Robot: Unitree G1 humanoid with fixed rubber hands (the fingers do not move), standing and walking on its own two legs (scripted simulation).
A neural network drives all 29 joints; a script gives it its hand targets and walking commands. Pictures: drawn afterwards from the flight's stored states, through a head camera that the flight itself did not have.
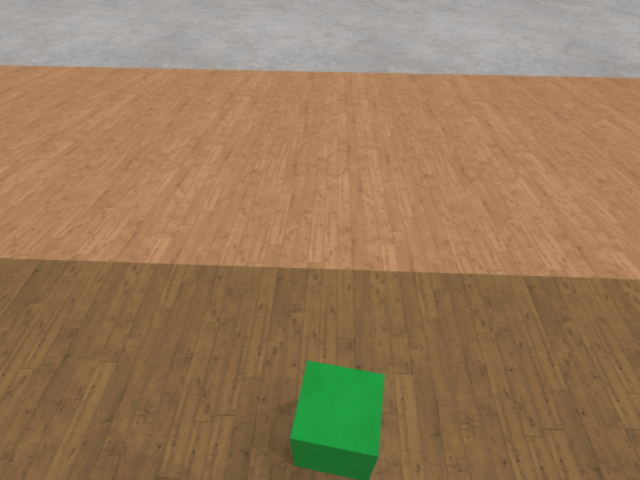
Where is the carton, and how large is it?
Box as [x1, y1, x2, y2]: [290, 361, 384, 479]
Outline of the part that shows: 307,361 290,436 294,465 357,479 368,479 378,455 384,374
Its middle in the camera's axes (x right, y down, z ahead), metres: +0.05 +0.50 +1.06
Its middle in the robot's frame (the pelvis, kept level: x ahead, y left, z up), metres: +0.43 -0.03 -0.65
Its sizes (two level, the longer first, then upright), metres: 0.210 0.200 0.250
